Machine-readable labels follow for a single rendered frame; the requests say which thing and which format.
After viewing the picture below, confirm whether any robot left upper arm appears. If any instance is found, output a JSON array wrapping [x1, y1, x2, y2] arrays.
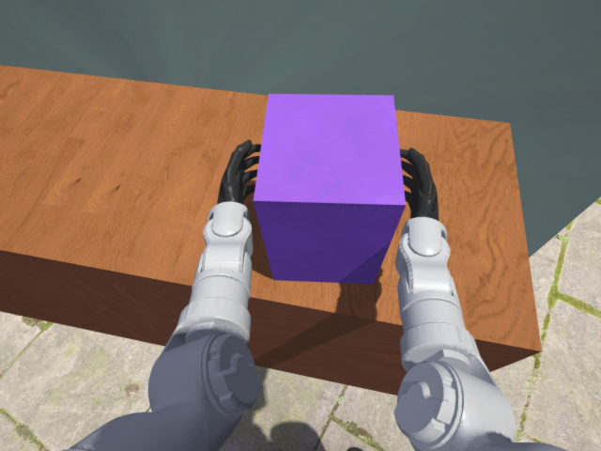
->
[[62, 333, 260, 451]]

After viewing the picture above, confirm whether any left robot hand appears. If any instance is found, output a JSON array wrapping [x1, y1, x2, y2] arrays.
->
[[217, 140, 261, 205]]

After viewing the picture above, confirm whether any left robot forearm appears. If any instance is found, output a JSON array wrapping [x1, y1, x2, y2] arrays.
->
[[148, 202, 254, 408]]

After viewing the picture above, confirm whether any right robot forearm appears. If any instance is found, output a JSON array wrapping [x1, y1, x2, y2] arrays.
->
[[395, 217, 500, 389]]

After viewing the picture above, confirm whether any carton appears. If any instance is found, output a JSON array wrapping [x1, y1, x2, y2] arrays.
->
[[254, 94, 406, 284]]

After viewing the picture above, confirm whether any robot right upper arm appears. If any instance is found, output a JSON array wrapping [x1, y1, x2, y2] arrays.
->
[[394, 360, 567, 451]]

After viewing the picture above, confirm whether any right robot hand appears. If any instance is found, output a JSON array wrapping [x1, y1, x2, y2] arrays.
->
[[400, 148, 439, 220]]

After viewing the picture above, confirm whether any pedestal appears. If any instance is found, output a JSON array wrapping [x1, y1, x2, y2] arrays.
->
[[0, 65, 542, 396]]

